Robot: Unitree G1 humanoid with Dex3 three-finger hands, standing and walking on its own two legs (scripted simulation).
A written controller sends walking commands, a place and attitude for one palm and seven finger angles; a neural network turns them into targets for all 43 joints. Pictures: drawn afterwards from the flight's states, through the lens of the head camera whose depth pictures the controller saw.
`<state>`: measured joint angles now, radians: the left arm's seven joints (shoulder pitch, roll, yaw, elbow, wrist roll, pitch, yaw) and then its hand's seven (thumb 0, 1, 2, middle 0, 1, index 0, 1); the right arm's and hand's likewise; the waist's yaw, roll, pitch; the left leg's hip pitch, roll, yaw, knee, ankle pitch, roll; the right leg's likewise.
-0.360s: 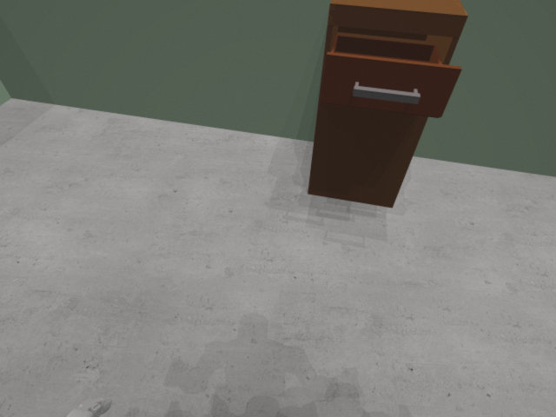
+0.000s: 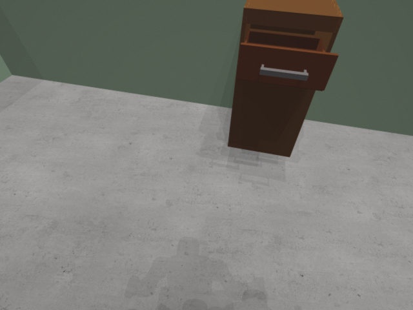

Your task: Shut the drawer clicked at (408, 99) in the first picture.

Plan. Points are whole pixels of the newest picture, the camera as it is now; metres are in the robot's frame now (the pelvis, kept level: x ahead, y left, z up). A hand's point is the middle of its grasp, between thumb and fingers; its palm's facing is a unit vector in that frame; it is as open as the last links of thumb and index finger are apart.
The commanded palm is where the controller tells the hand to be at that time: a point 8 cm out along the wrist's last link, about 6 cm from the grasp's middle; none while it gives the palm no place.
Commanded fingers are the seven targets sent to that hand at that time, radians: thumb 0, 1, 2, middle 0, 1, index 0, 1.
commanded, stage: stand and wait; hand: left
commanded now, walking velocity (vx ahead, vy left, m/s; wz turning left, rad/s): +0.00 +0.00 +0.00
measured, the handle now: (283, 71) +1.03 -0.26 -0.03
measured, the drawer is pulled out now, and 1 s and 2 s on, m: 0.23 0.23 0.23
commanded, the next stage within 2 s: look at it before walking up in 0.46 s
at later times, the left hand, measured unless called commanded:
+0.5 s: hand out of the picture +0.06 +0.24 -0.15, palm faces -0.03 -0.94 -0.33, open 7.4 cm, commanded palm none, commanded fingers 0.00 0.90 0.90 -0.20 -0.30 -0.20 -0.30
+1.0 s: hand out of the picture +0.07 +0.24 -0.15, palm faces -0.03 -0.94 -0.33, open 7.4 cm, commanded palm none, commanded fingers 0.00 0.90 0.90 -0.20 -0.30 -0.20 -0.30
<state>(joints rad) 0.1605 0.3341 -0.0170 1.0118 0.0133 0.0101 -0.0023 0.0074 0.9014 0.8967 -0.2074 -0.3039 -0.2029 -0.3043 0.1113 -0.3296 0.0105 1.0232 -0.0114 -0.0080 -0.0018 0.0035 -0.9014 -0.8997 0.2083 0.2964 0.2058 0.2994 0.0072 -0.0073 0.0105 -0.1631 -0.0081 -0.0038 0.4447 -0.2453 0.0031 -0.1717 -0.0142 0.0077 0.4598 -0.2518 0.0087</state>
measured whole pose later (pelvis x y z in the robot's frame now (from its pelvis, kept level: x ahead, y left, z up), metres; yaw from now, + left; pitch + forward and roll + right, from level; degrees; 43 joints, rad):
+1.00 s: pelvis +0.00 +0.00 +0.00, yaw +0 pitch -2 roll +0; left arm 0.15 0.34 -0.01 1.08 0.01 0.00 0.00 0.01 0.90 0.90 -0.21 -0.30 -0.20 -0.30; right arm 0.13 -0.33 0.01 1.11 0.00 -0.01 0.00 0.00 -0.90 -0.90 0.21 0.30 0.20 0.30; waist 0.00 -0.01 0.03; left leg -0.14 0.00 0.00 0.38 -0.21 -0.01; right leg -0.15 0.00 0.01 0.39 -0.21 0.00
